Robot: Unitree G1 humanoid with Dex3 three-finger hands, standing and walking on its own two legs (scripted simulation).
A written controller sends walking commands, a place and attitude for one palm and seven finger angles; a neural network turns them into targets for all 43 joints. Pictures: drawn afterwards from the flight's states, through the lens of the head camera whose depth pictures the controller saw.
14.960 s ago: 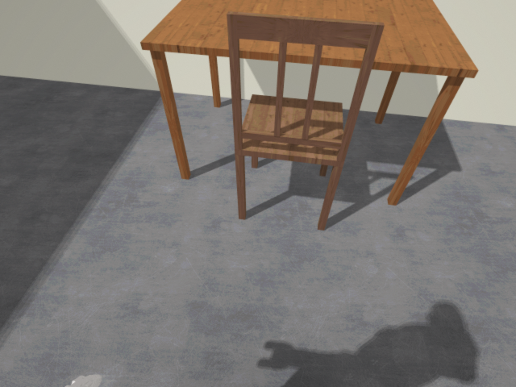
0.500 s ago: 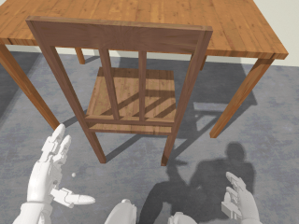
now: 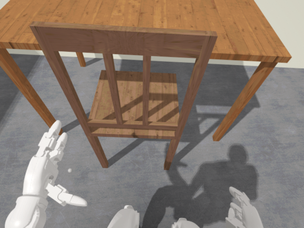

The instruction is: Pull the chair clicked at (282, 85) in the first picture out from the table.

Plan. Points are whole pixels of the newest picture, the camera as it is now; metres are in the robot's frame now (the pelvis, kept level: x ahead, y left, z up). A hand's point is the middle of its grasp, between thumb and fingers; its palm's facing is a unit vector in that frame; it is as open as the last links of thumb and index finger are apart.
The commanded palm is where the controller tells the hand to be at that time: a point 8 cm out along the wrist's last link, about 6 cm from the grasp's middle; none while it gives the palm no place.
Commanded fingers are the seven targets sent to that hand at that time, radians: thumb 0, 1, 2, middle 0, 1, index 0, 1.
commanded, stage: raise the hand toward the chair's back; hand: left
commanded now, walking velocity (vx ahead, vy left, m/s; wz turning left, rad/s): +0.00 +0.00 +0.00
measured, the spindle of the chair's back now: (115, 94) +0.51 +0.15 +0.00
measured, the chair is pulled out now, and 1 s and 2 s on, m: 0.00 0.00 0.00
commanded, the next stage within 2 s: aim the fingers beside a spindle in 0.36 s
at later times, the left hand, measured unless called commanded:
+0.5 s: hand (79, 170) +0.24 +0.19 +0.04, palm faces +0.03 -1.00 -0.06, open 16.9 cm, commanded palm +0.22 +0.24 +0.04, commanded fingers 0.00 -0.50 0.30 -0.06 -0.08 -0.06 -0.08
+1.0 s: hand (93, 155) +0.29 +0.17 +0.02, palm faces +0.02 -1.00 -0.04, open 16.9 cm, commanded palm +0.27 +0.23 +0.02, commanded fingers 0.00 -0.50 0.30 -0.06 -0.08 -0.06 -0.08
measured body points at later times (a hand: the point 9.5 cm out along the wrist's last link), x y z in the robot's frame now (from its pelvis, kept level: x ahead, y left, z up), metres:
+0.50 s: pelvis +0.00 -0.02 +0.00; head +0.07 -0.01 +0.44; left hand +0.24 +0.24 +0.04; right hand +0.18 -0.26 -0.08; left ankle +0.05 +0.08 -0.67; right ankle +0.00 -0.12 -0.67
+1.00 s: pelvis +0.00 -0.03 -0.01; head +0.09 -0.02 +0.43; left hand +0.28 +0.22 +0.02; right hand +0.16 -0.28 -0.11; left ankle +0.05 +0.08 -0.67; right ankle +0.00 -0.12 -0.67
